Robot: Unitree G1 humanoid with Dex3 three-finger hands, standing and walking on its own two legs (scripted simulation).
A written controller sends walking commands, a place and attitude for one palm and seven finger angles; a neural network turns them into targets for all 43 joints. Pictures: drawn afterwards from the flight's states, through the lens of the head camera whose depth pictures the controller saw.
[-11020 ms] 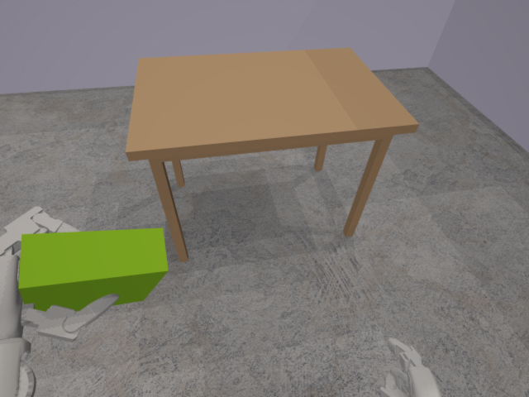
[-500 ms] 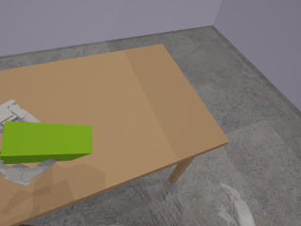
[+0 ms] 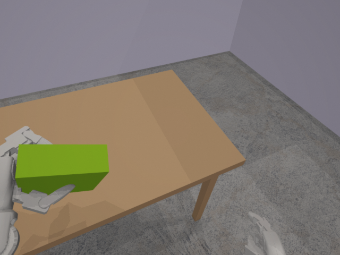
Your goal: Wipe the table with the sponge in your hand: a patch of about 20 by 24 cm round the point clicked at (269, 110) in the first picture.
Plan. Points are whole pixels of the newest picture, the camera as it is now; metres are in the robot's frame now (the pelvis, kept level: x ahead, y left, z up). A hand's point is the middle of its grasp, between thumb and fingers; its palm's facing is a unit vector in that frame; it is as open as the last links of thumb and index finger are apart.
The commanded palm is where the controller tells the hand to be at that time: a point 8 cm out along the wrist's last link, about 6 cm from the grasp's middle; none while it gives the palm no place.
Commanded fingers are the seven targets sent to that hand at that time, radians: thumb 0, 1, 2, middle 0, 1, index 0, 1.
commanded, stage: come to a stop and stand still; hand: left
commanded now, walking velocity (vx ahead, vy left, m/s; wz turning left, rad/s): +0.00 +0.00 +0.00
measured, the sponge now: (76, 171) +0.23 +0.20 +0.13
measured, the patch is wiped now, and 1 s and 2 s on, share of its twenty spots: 0.00 0.00 0.00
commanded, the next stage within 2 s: look again from close up in 0.18 s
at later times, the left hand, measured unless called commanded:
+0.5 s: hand (52, 170) +0.22 +0.23 +0.16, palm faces +0.35 -0.86 -0.37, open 9.5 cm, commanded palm +0.17 +0.27 +0.17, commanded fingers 0.00 0.10 1.30 -1.20 -1.60 -1.20 -1.60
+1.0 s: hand (46, 167) +0.23 +0.25 +0.15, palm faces +0.28 -0.87 -0.41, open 9.5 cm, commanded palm +0.17 +0.29 +0.17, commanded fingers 0.00 0.10 1.30 -1.20 -1.60 -1.20 -1.60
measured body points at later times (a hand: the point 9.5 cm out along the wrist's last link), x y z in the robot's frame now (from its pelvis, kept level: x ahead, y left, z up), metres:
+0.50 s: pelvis +0.01 -0.01 +0.00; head +0.00 +0.00 +0.45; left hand +0.19 +0.28 +0.18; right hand +0.18 -0.23 -0.07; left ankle +0.04 +0.09 -0.74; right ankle +0.02 -0.10 -0.74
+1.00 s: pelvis +0.01 +0.02 +0.00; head +0.04 +0.04 +0.45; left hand +0.21 +0.30 +0.17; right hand +0.17 -0.21 -0.08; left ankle +0.04 +0.09 -0.74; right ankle +0.02 -0.10 -0.74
